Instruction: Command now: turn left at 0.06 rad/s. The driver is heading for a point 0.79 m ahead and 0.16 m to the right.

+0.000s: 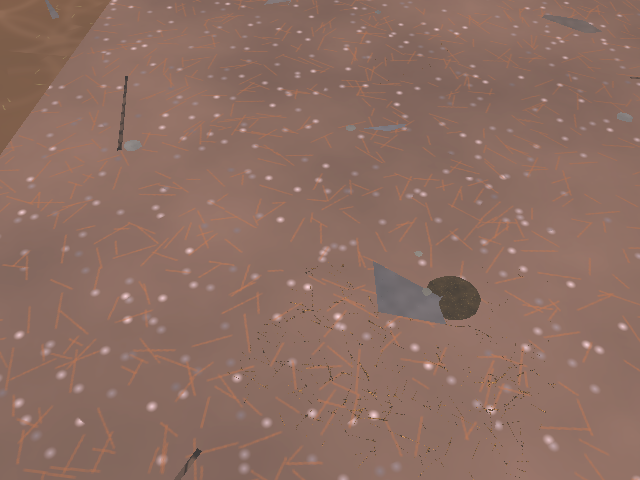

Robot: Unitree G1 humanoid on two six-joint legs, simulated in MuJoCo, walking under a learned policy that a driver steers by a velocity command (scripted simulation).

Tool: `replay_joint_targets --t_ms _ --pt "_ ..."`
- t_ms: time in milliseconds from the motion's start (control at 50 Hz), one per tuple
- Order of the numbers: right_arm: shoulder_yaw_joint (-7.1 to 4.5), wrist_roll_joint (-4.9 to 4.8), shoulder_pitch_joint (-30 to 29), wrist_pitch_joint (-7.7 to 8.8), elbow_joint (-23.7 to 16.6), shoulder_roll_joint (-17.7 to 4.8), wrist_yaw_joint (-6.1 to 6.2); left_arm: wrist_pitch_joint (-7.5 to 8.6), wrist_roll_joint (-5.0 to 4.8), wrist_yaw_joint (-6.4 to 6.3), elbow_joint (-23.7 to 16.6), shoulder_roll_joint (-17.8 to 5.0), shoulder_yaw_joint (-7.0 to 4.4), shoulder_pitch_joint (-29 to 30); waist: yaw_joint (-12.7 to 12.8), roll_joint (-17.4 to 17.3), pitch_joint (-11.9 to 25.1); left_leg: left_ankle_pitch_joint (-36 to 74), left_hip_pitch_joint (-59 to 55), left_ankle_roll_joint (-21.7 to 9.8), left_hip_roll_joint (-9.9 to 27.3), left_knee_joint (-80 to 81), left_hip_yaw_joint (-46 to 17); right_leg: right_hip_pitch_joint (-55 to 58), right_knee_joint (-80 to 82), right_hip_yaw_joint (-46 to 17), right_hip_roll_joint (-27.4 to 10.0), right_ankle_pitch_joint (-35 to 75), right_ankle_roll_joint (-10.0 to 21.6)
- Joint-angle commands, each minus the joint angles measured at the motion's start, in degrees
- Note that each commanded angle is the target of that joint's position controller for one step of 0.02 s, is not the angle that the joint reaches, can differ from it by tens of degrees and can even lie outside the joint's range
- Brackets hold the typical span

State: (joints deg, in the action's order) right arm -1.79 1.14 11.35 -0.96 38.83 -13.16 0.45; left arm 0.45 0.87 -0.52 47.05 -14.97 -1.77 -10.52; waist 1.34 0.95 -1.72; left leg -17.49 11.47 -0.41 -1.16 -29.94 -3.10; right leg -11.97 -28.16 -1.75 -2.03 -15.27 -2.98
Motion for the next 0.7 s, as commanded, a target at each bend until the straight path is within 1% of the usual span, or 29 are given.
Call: replay_joint_targets --t_ms 20,100,200,400,700 --pt "-1.73 -0.07 -0.44 1.23 -3.32 -7.21 0.28 0.58 -0.14 -0.50 -2.21 -6.02 -1.51 0.93 -0.43 -5.30 1.15 9.83 1.49 -2.38 5.51 7.26 -6.21 0.60 1.92 -0.24 -0.72 7.41 0.32" --pt "-1.56 -0.15 -0.25 1.42 -2.78 -6.96 0.34 0.48 -0.30 -0.78 -0.18 -6.21 -1.59 0.37 -0.44 -3.46 1.15 10.31 1.30 -2.50 5.03 7.10 -5.94 1.13 2.29 -0.39 -0.93 8.06 -0.16" --pt "-1.49 -0.28 0.33 1.62 -1.45 -6.57 0.28 0.39 -0.47 -1.18 2.26 -6.58 -1.67 -0.26 -0.43 -2.25 1.71 12.08 0.67 -2.49 4.34 6.77 -5.12 1.93 2.45 -0.49 -1.15 9.15 -0.39" --pt "-1.53 -0.50 2.00 1.73 2.49 -6.24 0.49 0.00 -0.73 -1.85 6.93 -6.69 -1.68 -1.29 -0.36 -1.82 1.36 13.17 0.54 -1.94 3.07 6.55 -3.31 2.46 2.70 -0.43 -1.10 9.91 -0.09" --pt "-1.12 -0.86 4.22 1.74 9.32 -6.02 1.18 -0.45 -0.86 -2.33 12.51 -5.38 -1.42 -2.39 -0.36 -1.25 -0.16 11.67 0.83 -1.06 1.99 6.76 -1.51 1.97 3.52 0.10 -0.34 9.05 0.44"
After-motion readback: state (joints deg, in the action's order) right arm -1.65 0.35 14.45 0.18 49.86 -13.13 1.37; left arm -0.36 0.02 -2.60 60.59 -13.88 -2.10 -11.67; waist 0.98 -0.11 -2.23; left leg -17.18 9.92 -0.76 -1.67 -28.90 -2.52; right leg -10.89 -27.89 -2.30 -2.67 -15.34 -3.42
